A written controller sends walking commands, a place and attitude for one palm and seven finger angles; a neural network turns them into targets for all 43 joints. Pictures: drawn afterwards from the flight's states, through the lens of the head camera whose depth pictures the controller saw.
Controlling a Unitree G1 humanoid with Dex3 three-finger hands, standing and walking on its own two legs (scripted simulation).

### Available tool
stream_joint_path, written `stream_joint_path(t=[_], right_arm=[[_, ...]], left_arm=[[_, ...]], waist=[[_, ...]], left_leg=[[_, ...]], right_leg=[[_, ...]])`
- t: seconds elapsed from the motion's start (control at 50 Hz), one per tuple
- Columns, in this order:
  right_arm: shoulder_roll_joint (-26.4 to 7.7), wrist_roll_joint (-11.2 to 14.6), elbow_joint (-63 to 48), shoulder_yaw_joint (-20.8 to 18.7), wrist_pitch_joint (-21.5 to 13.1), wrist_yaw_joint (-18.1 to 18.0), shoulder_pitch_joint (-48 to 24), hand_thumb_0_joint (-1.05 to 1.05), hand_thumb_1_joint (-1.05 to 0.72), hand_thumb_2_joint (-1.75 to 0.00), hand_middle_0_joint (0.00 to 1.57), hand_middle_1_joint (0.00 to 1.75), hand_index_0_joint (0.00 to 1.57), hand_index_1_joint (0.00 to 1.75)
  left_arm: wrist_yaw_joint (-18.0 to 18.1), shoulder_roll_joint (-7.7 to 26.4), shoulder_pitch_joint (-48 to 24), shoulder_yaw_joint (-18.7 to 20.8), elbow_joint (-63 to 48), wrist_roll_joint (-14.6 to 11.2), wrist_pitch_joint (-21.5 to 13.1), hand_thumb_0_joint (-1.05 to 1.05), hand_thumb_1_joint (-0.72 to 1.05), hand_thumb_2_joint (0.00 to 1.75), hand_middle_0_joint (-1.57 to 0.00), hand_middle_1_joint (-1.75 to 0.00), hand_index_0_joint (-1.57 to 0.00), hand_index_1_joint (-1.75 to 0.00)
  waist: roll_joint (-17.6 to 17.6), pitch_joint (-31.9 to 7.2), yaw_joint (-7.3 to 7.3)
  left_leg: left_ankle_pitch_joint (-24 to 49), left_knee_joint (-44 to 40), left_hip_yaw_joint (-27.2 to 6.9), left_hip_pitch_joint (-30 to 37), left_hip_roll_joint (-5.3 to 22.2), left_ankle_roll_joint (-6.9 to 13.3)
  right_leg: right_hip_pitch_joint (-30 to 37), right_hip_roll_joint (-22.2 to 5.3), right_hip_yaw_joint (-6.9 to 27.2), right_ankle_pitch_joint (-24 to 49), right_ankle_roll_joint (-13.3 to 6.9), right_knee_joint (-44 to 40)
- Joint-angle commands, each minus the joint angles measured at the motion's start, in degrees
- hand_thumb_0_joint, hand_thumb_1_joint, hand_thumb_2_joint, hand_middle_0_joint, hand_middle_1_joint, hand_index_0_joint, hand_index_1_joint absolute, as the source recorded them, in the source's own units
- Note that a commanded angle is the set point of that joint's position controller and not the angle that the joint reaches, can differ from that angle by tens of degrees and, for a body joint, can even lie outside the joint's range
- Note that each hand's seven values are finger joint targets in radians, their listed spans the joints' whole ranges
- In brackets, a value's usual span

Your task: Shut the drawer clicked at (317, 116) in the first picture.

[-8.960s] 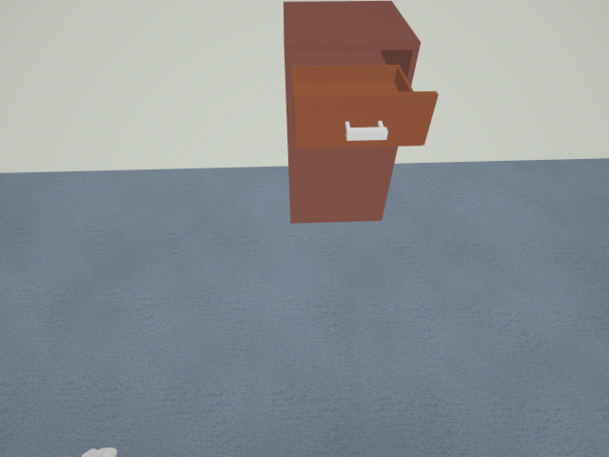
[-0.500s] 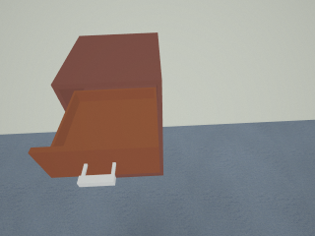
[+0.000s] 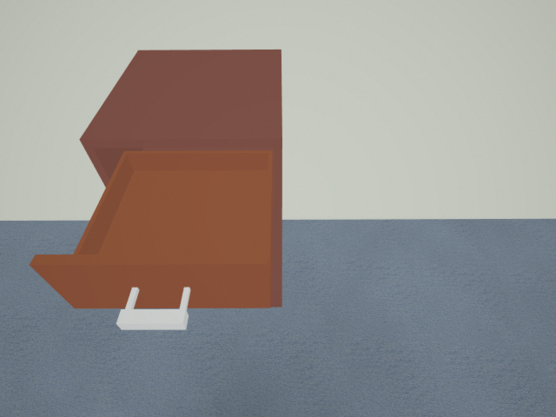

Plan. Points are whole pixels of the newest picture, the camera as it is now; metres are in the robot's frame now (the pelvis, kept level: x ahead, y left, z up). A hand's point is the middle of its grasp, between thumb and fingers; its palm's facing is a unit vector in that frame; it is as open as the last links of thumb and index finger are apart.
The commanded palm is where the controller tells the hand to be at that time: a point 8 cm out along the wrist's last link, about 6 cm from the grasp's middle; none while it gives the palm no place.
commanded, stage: come to a stop and stand still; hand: left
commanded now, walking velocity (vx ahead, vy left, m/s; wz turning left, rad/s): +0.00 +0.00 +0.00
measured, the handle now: (156, 306) +0.30 +0.23 -0.07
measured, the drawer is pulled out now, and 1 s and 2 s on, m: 0.30 0.30 0.30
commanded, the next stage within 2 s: look again from close up in 0.50 s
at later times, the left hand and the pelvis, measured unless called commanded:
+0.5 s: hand out of the picture -0.02 +0.18 -0.17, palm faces +0.06 -0.98 -0.19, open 7.4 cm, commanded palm none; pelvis +0.02 +0.02 +0.00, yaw +0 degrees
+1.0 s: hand out of the picture +0.03 +0.24 -0.18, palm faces -0.02 -0.98 -0.21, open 7.4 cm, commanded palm none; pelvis -0.01 +0.07 -0.01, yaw -2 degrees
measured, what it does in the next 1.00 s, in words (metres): shifts its weight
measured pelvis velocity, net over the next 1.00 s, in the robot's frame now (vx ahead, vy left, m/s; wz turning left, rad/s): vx -0.01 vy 0.07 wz -0.03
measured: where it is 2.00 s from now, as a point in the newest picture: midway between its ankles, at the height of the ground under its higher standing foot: outside the picture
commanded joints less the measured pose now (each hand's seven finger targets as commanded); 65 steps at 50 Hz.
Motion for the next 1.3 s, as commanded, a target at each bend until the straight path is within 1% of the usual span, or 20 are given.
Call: stream_joint_path(t=[0.0,0.56,0.58,0.6,0.62,0.64,0.66,0.72,0.76,0.8,0.88,0.96,1.14,1.16,1.18,1.2,1.22,1.24,1.26,1.28], right_arm=[[-4.03,0.20,-1.13,-0.50,-0.72,-0.19,3.39,0.00,-0.90,-0.90,0.20,0.30,0.20,0.30],[-7.18,0.03,-2.47,0.04,-1.49,0.17,1.50,0.00,-0.90,-0.90,0.20,0.30,0.20,0.30],[-8.90,0.42,-7.30,-0.07,-2.78,1.50,-6.24,0.00,-0.90,-0.90,0.20,0.30,0.20,0.30],[-5.59,0.05,-9.63,-0.12,-2.22,2.00,-2.63,0.00,-0.90,-0.90,0.20,0.30,0.20,0.30],[-6.07,-0.44,-9.45,-0.49,-1.80,2.18,-0.70,0.00,-0.90,-0.90,0.20,0.30,0.20,0.30],[-6.81,-0.33,-9.61,-0.58,-1.98,1.99,2.31,0.00,-0.90,-0.90,0.20,0.30,0.20,0.30],[-7.34,-0.22,-9.36,-0.72,-2.27,1.92,3.21,0.00,-0.90,-0.90,0.20,0.30,0.20,0.30],[-9.52,-0.30,-9.42,-0.79,-2.66,1.35,2.54,0.00,-0.90,-0.90,0.20,0.30,0.20,0.30],[-9.36,-0.11,-10.22,-0.45,-1.99,1.21,0.42,0.00,-0.90,-0.90,0.20,0.30,0.20,0.30],[-9.31,-0.07,-10.94,-0.39,-1.63,1.50,-0.88,0.00,-0.90,-0.90,0.20,0.30,0.20,0.30],[-10.32,-0.36,-11.04,-0.46,-1.53,1.89,-0.85,0.00,-0.90,-0.90,0.20,0.30,0.20,0.30],[-11.17,-0.36,-11.21,-0.48,-1.80,2.09,-1.01,0.00,-0.90,-0.90,0.20,0.30,0.20,0.30],[-11.02,0.05,-9.38,-0.21,-2.41,2.07,-0.65,0.00,-0.90,-0.90,0.20,0.30,0.20,0.30],[-12.97,0.34,-12.82,-0.41,-2.35,2.16,-4.91,0.00,-0.90,-0.90,0.20,0.30,0.20,0.30],[-20.37,2.98,-31.63,-3.56,-11.04,0.29,-1.77,0.00,-0.90,-0.90,0.20,0.30,0.20,0.30],[-14.76,2.26,-27.16,-0.46,-16.79,-1.67,-5.91,0.00,-0.90,-0.90,0.20,0.30,0.20,0.30],[-13.19,3.03,-25.83,-1.37,-18.84,-0.92,-6.17,0.00,-0.90,-0.90,0.20,0.30,0.20,0.30],[-13.26,3.27,-24.85,-1.85,-19.09,-0.24,-3.88,0.00,-0.90,-0.90,0.20,0.30,0.20,0.30],[-14.81,2.41,-27.75,-2.92,-19.06,-0.03,-5.41,0.00,-0.90,-0.90,0.20,0.30,0.20,0.30],[-15.88,1.68,-29.31,-3.36,-18.88,0.12,-6.49,0.00,-0.90,-0.90,0.20,0.30,0.20,0.30]], left_arm=[[0.45,5.94,6.69,1.11,-0.16,0.04,-0.59,0.00,0.90,0.90,-0.20,-0.30,-0.20,-0.30],[-0.06,8.19,4.52,0.98,-0.90,0.14,-0.40,0.00,0.90,0.90,-0.20,-0.30,-0.20,-0.30],[1.95,9.69,6.93,0.33,-1.62,1.46,-3.41,0.00,0.90,0.90,-0.20,-0.30,-0.20,-0.30],[1.65,12.44,4.86,1.37,-4.50,1.45,-3.73,0.00,0.90,0.90,-0.20,-0.30,-0.20,-0.30],[1.28,13.52,2.53,1.21,-5.84,1.25,-3.60,0.00,0.90,0.90,-0.20,-0.30,-0.20,-0.30],[1.07,12.25,1.76,0.89,-7.08,0.92,-3.61,0.00,0.90,0.90,-0.20,-0.30,-0.20,-0.30],[0.96,12.02,1.12,0.83,-7.96,0.59,-3.53,0.00,0.90,0.90,-0.20,-0.30,-0.20,-0.30],[0.85,10.32,2.90,0.63,-9.53,0.54,-1.84,0.00,0.90,0.90,-0.20,-0.30,-0.20,-0.30],[0.68,10.21,3.44,0.51,-9.47,0.58,-0.86,0.00,0.90,0.90,-0.20,-0.30,-0.20,-0.30],[0.42,10.39,2.38,0.28,-9.79,0.60,-0.50,0.00,0.90,0.90,-0.20,-0.30,-0.20,-0.30],[0.02,10.93,1.12,0.15,-10.93,0.70,0.24,0.00,0.90,0.90,-0.20,-0.30,-0.20,-0.30],[-0.34,11.30,1.74,0.06,-11.29,0.80,0.31,0.00,0.90,0.90,-0.20,-0.30,-0.20,-0.30],[-0.54,11.70,2.90,-0.37,-10.07,0.60,-0.17,0.00,0.90,0.90,-0.20,-0.30,-0.20,-0.30],[1.35,12.25,3.24,-0.29,-8.60,1.48,-1.41,0.00,0.90,0.90,-0.20,-0.30,-0.20,-0.30],[2.20,25.81,-35.73,9.33,-100.07,-9.22,-12.81,0.00,0.90,0.90,-0.22,-0.32,-0.22,-0.32],[4.52,22.06,-8.06,8.53,-86.31,-5.26,-10.53,0.00,0.90,0.90,-0.24,-0.34,-0.24,-0.34],[6.19,8.87,7.90,-0.29,-75.56,-7.12,-3.42,0.00,0.90,0.90,-0.26,-0.37,-0.26,-0.37],[4.93,1.34,8.18,-5.07,-71.83,-8.23,-2.35,0.00,0.90,0.90,-0.28,-0.39,-0.28,-0.39],[4.21,5.04,2.29,-1.80,-73.88,-8.64,-4.89,0.00,0.90,0.90,-0.30,-0.41,-0.30,-0.41],[3.04,6.66,3.55,0.34,-71.02,-8.00,-7.93,0.00,0.90,0.90,-0.32,-0.43,-0.32,-0.43]], waist=[[-2.68,3.36,0.43],[-2.04,2.74,0.81],[-3.86,4.98,2.86],[-7.15,3.58,-0.73],[-8.43,0.12,-1.22],[-10.14,-4.74,-2.43],[-8.25,-6.59,-2.70],[1.79,-2.57,-0.59],[3.10,1.53,0.44],[-1.63,4.85,0.38],[1.18,5.73,0.52],[2.14,3.18,1.04],[0.16,0.29,0.99],[-0.47,4.26,1.22],[10.51,-27.09,-6.42],[16.42,-28.30,0.77],[13.18,-19.34,-2.08],[6.46,-10.51,-2.61],[1.22,-3.44,-3.23],[-3.89,-2.65,-3.74]], left_leg=[[12.20,1.18,-0.25,3.76,1.27,3.79],[15.90,-2.51,-2.75,5.84,1.83,5.09],[14.33,13.19,1.89,-1.06,0.64,3.63],[-5.78,13.94,0.01,-6.82,-1.66,4.87],[-6.79,11.84,2.09,-6.70,-1.69,5.45],[-4.99,10.47,1.98,-3.64,-2.67,5.85],[0.88,8.29,1.86,-1.69,-2.76,6.08],[17.73,7.75,-2.12,0.18,1.39,7.95],[15.12,6.23,-4.58,-3.11,2.30,8.20],[7.05,4.56,-4.30,-5.42,1.35,7.40],[-3.25,-0.76,-6.46,-6.05,1.50,7.64],[-6.46,-4.75,-8.30,-4.94,2.34,8.03],[3.03,-4.09,-6.60,0.94,2.21,7.81],[11.57,6.36,-4.33,-2.37,2.20,5.79],[19.32,1.94,-3.16,17.79,-3.18,5.20],[25.71,0.42,-5.24,25.07,1.27,4.33],[20.48,-2.85,-7.18,16.13,0.22,2.02],[14.53,-1.42,-5.98,9.13,-0.34,3.44],[3.87,1.62,-6.45,-0.06,-1.04,3.97],[-4.46,5.55,-5.70,-6.26,-2.42,4.35]], right_leg=[[-7.05,-9.59,6.42,30.55,4.07,-4.33],[-5.99,-9.48,5.24,20.06,2.83,-4.73],[-10.99,-13.11,11.19,51.55,6.74,-5.15],[-5.71,-15.56,9.94,60.22,4.54,-0.25],[-2.72,-15.31,8.77,62.11,1.87,3.00],[-2.26,-13.75,7.15,58.32,0.68,5.85],[-1.72,-12.25,6.44,56.71,0.58,8.66],[-8.90,-8.24,5.90,30.98,1.62,8.97],[-10.27,-6.74,5.94,15.40,1.45,5.11],[-11.87,-6.97,6.80,9.36,1.24,2.44],[-13.32,-6.09,6.52,-1.14,1.50,2.04],[-11.93,-6.06,5.25,-1.44,2.16,2.53],[-11.28,-7.76,5.98,3.59,2.88,0.41],[-14.31,-9.57,8.36,13.52,3.03,-2.83],[-14.25,-4.63,0.42,21.58,2.23,5.02],[-17.35,-3.14,-0.16,10.99,2.00,13.39],[-23.82,-2.35,-1.57,0.41,3.21,18.17],[-26.81,-3.28,-0.92,-1.66,3.79,17.82],[-28.63,-3.33,-2.00,-3.30,3.71,14.27],[-30.90,-3.12,-2.81,-2.65,3.62,11.53]])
